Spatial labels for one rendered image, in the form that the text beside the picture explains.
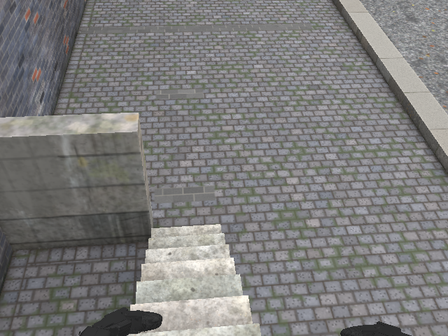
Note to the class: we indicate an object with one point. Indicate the stairs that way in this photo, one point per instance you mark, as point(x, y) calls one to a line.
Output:
point(189, 279)

